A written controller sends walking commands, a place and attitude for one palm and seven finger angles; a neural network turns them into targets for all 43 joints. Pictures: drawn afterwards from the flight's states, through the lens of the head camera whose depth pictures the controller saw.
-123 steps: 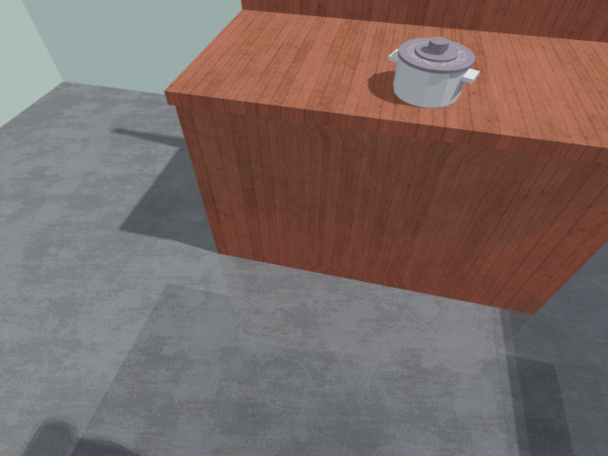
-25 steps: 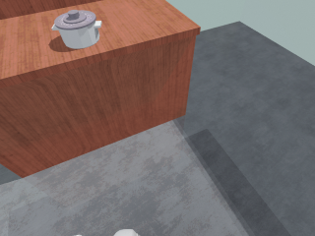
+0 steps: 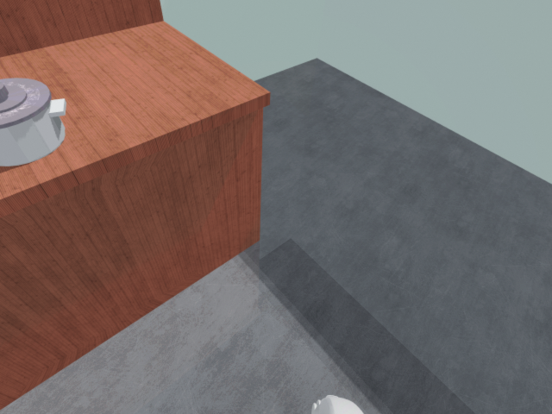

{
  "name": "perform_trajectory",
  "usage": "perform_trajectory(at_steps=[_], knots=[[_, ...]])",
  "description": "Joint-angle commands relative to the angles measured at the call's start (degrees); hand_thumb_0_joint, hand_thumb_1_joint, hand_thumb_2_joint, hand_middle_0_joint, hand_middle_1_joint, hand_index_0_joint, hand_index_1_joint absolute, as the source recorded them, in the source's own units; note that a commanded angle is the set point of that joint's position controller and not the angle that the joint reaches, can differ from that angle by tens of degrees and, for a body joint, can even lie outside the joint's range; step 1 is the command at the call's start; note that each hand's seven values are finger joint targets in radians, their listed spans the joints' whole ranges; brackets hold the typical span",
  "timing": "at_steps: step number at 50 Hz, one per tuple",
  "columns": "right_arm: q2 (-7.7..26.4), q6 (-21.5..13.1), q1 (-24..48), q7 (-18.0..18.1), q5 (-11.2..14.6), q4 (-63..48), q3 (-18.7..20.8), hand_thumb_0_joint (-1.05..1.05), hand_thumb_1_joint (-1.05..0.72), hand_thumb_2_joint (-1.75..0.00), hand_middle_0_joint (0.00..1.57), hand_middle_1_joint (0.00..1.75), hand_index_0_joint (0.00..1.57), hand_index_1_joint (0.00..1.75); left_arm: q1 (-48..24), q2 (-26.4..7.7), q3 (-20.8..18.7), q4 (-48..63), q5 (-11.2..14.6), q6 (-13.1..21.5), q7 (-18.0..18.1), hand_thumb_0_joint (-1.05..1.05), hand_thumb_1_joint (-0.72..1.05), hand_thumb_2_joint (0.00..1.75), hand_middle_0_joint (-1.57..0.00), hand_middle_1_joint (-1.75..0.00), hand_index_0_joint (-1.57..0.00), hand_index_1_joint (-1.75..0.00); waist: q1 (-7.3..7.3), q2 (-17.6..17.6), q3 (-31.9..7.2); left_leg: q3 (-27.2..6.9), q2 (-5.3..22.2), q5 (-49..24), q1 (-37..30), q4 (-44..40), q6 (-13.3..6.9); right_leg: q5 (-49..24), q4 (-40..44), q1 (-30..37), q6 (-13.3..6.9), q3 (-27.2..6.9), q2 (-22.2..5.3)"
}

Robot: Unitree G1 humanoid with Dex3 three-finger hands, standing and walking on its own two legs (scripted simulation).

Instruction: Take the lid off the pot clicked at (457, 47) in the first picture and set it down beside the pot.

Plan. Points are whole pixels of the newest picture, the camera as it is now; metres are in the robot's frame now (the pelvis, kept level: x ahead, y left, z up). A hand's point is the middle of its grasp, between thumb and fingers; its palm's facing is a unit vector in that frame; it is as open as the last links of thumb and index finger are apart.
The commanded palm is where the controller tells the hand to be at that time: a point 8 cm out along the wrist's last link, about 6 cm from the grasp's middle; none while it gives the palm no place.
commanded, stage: walk to a spot facing it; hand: left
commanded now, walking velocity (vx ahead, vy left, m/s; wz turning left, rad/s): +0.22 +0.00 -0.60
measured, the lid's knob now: out of the picture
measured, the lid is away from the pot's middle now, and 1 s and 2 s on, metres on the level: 0.00 0.00 0.00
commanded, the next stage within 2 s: turn to face it in 0.10 s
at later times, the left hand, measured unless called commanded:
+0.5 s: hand (247, 320) +0.32 +0.07 -0.16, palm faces -0.10 -0.98 -0.16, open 7.3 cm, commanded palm none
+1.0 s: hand (173, 373) +0.21 +0.19 -0.17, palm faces +0.30 -0.91 -0.28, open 7.4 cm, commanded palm none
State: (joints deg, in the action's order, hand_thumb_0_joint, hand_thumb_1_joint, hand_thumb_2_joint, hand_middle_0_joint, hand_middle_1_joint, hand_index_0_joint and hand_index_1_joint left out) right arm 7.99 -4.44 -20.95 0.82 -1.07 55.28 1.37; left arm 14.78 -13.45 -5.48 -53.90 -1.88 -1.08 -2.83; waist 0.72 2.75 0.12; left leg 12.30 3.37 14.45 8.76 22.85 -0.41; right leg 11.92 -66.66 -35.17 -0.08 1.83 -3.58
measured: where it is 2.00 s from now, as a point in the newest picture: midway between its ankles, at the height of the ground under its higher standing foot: outside the picture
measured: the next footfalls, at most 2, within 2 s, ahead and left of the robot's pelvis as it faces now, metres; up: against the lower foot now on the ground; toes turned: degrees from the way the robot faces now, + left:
right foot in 0.24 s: +0.26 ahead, -0.15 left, +0.00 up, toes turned -16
left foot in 0.70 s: +0.26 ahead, +0.05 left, +0.00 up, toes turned +15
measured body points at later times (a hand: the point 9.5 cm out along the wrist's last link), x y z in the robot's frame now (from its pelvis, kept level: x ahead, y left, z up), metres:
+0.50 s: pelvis +0.17 -0.07 -0.01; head +0.20 -0.08 +0.44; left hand +0.32 +0.13 -0.15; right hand +0.16 -0.30 -0.17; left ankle +0.19 +0.06 -0.68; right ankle +0.22 -0.14 -0.74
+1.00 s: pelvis +0.21 -0.05 +0.00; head +0.23 -0.02 +0.45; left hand +0.20 +0.24 -0.15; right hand +0.34 -0.28 -0.14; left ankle +0.22 +0.04 -0.74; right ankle +0.26 -0.21 -0.68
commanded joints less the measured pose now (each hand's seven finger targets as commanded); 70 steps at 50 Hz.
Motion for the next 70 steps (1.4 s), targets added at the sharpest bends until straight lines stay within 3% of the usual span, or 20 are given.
perform_trajectory(at_steps=[1, 7, 10, 11, 12, 14, 19, 29, 33, 34, 35, 36, 38, 43, 52, 56, 57, 59, 63, 70], knots=[[9.3, -1.3, -5.1, 0.5, 0.2, -1.5, 2.3, 0.00, -0.90, -0.90, 0.20, 0.30, 0.20, 0.30, -5.8, 0.6, 0.7, 6.1, 0.0, 0.8, -0.9, 0.00, 0.90, 0.90, -0.20, -0.30, -0.20, -0.30, -1.88, -7.7, 5.4, -6.1, 15.8, -9.2, -5.0, -12.4, -7.2, -3.0, 10.3, -8.5, 1.4, 0.4, -3.4], [10.9, -0.2, -6.1, 0.0, -0.5, -0.3, 3.3, 0.00, -0.90, -0.90, 0.20, 0.30, 0.20, 0.30, -11.9, 0.2, 1.0, 7.9, 0.5, 1.4, -0.9, 0.00, 0.90, 0.90, -0.20, -0.30, -0.20, -0.30, -4.01, -8.4, 5.3, 1.2, 16.9, -22.3, -5.6, -5.6, -5.8, -1.8, 25.9, 2.5, -1.1, 5.4, -0.4], [12.9, 0.3, -2.7, 0.0, -0.2, -0.9, 3.6, 0.00, -0.90, -0.90, 0.20, 0.30, 0.20, 0.30, 0.9, -2.7, 0.2, 4.4, 0.2, 2.6, -0.3, 0.00, 0.90, 0.90, -0.20, -0.30, -0.20, -0.30, 2.98, -7.1, -2.5, 4.8, 14.7, -37.2, -3.3, 15.4, -2.9, -2.0, 33.3, 23.3, -3.8, 8.5, 4.1], [10.4, 0.4, -5.2, -0.7, 0.5, -0.5, 2.7, 0.00, -0.90, -0.90, 0.20, 0.30, 0.20, 0.30, 9.3, -8.1, -1.0, 1.8, 0.0, 3.7, 0.6, 0.00, 0.90, 0.90, -0.20, -0.30, -0.20, -0.30, 6.17, 2.1, -10.7, 4.9, 10.9, -22.4, 9.1, 32.3, -0.1, -7.6, 35.9, 42.5, -6.2, 0.2, -2.5], [5.5, 0.6, -8.8, -0.4, 1.3, -1.5, 1.8, 0.00, -0.90, -0.90, 0.20, 0.30, 0.20, 0.30, 13.8, -14.5, -2.2, 0.7, 0.6, 4.4, 1.9, 0.00, 0.90, 0.90, -0.20, -0.30, -0.20, -0.30, 5.46, 15.2, -20.0, 0.9, 0.8, 20.1, 24.3, 53.2, 2.7, -24.3, 40.2, 54.0, -13.1, -28.9, -22.3], [6.3, 1.4, -3.0, 0.4, 1.0, -1.3, 2.0, 0.00, -0.90, -0.90, 0.20, 0.30, 0.20, 0.30, 7.5, -12.4, -1.1, 1.6, 1.4, 3.4, 3.0, 0.00, 0.90, 0.90, -0.20, -0.30, -0.20, -0.30, 3.70, 6.3, -14.5, -10.8, 2.5, 16.2, 23.8, 59.2, 0.9, -21.8, 46.3, 38.8, -13.3, -23.6, -20.7], [4.3, 4.9, -7.9, 0.7, -0.1, 4.2, 1.0, 0.00, -0.90, -0.90, 0.20, 0.30, 0.20, 0.30, -5.5, -3.1, 1.9, 2.6, 0.7, 4.0, 4.2, 0.00, 0.90, 0.90, -0.20, -0.30, -0.20, -0.30, -4.35, 1.3, -5.4, -12.2, 4.8, 6.1, 15.5, 44.9, 2.1, -24.0, 49.4, 19.8, -8.6, -0.9, -14.4], [3.4, 5.9, 4.8, -1.1, -0.1, -2.1, 1.8, 0.00, -0.90, -0.90, 0.20, 0.30, 0.20, 0.30, -2.3, -4.8, 0.3, 2.1, 0.3, 1.9, 4.9, 0.00, 0.90, 0.90, -0.20, -0.30, -0.20, -0.30, -0.25, 2.1, -0.4, -6.1, 2.9, 9.3, 16.7, 25.6, 2.3, -12.0, 49.2, 23.5, -8.9, 4.0, -18.6], [5.2, 5.7, 3.7, -1.3, -0.3, -3.9, 2.5, 0.00, -0.90, -0.90, 0.20, 0.30, 0.20, 0.30, -1.7, -6.2, -0.4, 2.6, 0.7, 1.2, 4.6, 0.00, 0.90, 0.90, -0.20, -0.30, -0.20, -0.30, -1.57, 1.0, -2.2, -4.8, 1.6, 4.1, 9.3, 13.1, 1.3, -11.3, 40.3, 23.4, -5.6, 7.7, -18.1], [7.2, 5.5, 1.0, -1.4, -0.4, -3.7, 3.1, 0.00, -0.90, -0.90, 0.20, 0.30, 0.20, 0.30, -2.0, -5.9, -0.5, 3.2, 1.1, 0.9, 4.4, 0.00, 0.90, 0.90, -0.20, -0.30, -0.20, -0.30, -3.26, -2.6, -3.1, -7.3, 2.4, -1.8, 3.4, 6.3, 0.1, -8.3, 33.5, 19.4, -2.9, 10.1, -15.8], [13.0, 5.0, -1.3, -1.1, -0.9, -4.3, 4.3, 0.00, -0.90, -0.90, 0.20, 0.30, 0.20, 0.30, -1.1, -3.2, -0.3, 4.8, 1.5, 0.5, 3.9, 0.00, 0.90, 0.90, -0.20, -0.30, -0.20, -0.30, -4.10, -17.8, -4.3, -26.3, 13.9, -17.0, -3.1, -0.5, -6.4, 6.6, 20.9, 8.3, 2.3, 12.8, -8.0], [16.9, 5.0, -3.0, -0.5, -0.7, -4.4, 5.1, 0.00, -0.90, -0.90, 0.20, 0.30, 0.20, 0.30, -5.0, -2.0, 0.6, 8.0, 1.3, 0.6, 3.7, 0.00, 0.90, 0.90, -0.20, -0.30, -0.20, -0.30, -5.55, -21.5, -2.8, -38.3, 23.4, -31.8, -5.7, -4.3, -14.3, 28.0, 9.0, -1.6, 4.6, 8.5, -2.3], [16.7, 4.6, -1.9, 0.3, -0.5, -4.1, 5.1, 0.00, -0.90, -0.90, 0.20, 0.30, 0.20, 0.30, -8.7, -2.6, 0.1, 7.9, 0.6, 0.5, 3.9, 0.00, 0.90, 0.90, -0.20, -0.30, -0.20, -0.30, -5.58, -13.1, -4.4, -36.2, 20.1, -22.9, -5.3, -3.3, -14.1, 21.7, -1.9, -5.2, 3.9, -0.1, -2.2], [14.4, 4.1, 8.3, 0.1, 0.1, -6.3, 3.9, 0.00, -0.90, -0.90, 0.20, 0.30, 0.20, 0.30, -1.7, -4.0, -0.2, 3.7, 1.1, -0.3, 3.4, 0.00, 0.90, 0.90, -0.20, -0.30, -0.20, -0.30, -0.69, -9.3, -3.2, -21.7, 9.9, -20.4, 0.5, -4.1, -8.8, 8.3, 2.5, 2.7, 5.1, -1.3, -2.2], [16.8, 5.7, 8.0, -0.6, -0.2, -5.9, 5.4, 0.00, -0.90, -0.90, 0.20, 0.30, 0.20, 0.30, -4.5, -5.1, 0.2, 6.0, 1.2, -0.4, 3.8, 0.00, 0.90, 0.90, -0.20, -0.30, -0.20, -0.30, -2.72, -11.6, -1.7, -30.4, 9.0, -8.6, 1.2, -4.0, -10.4, 11.6, 19.3, 7.8, 4.7, -1.4, 0.8], [16.6, 6.0, 12.1, -0.7, 0.1, -7.5, 5.7, 0.00, -0.90, -0.90, 0.20, 0.30, 0.20, 0.30, 1.5, -5.2, 0.2, 5.5, 1.5, 0.5, 4.2, 0.00, 0.90, 0.90, -0.20, -0.30, -0.20, -0.30, 0.37, -10.9, -3.7, -31.0, 6.3, -14.4, 7.2, 2.6, -8.1, 4.5, 35.0, 21.2, 3.8, -0.4, 2.9], [15.5, 6.1, 12.3, -1.0, 0.5, -7.9, 5.5, 0.00, -0.90, -0.90, 0.20, 0.30, 0.20, 0.30, 2.9, -7.1, -0.1, 5.6, 1.4, 1.1, 4.4, 0.00, 0.90, 0.90, -0.20, -0.30, -0.20, -0.30, 1.23, -7.7, -4.2, -29.9, 3.9, -11.2, 11.8, 5.9, -5.8, 0.3, 43.1, 27.9, 3.4, -1.9, 1.3], [9.8, 5.8, 11.9, -1.3, 0.5, -10.2, 4.6, 0.00, -0.90, -0.90, 0.20, 0.30, 0.20, 0.30, 3.9, -14.5, -1.3, 6.9, 0.4, 1.5, 4.7, 0.00, 0.90, 0.90, -0.20, -0.30, -0.20, -0.30, 1.87, 14.9, -2.7, -15.0, -8.4, 18.8, 26.8, 29.7, 1.7, -3.2, 53.1, 32.1, -6.0, -23.5, -22.6], [11.8, 7.3, 11.3, -2.2, -0.4, -7.6, 5.0, 0.00, -0.90, -0.90, 0.20, 0.30, 0.20, 0.30, -4.9, -8.2, 0.0, 9.2, 0.7, 1.6, 5.1, 0.00, 0.90, 0.90, -0.20, -0.30, -0.20, -0.30, -2.35, 5.1, 1.4, -15.3, -2.3, 10.3, 24.1, 47.7, 2.3, -7.9, 49.2, 22.1, -7.8, -8.7, -15.5], [9.0, 7.5, 16.9, -2.6, 0.1, -9.3, 3.5, 0.00, -0.90, -0.90, 0.20, 0.30, 0.20, 0.30, 1.6, -10.8, -0.3, 6.8, 0.2, 1.2, 4.8, 0.00, 0.90, 0.90, -0.20, -0.30, -0.20, -0.30, 1.73, 8.0, 0.9, -9.1, -2.9, 11.8, 18.3, 29.6, 3.1, -18.8, 46.9, 27.4, -8.0, -0.9, -16.3]])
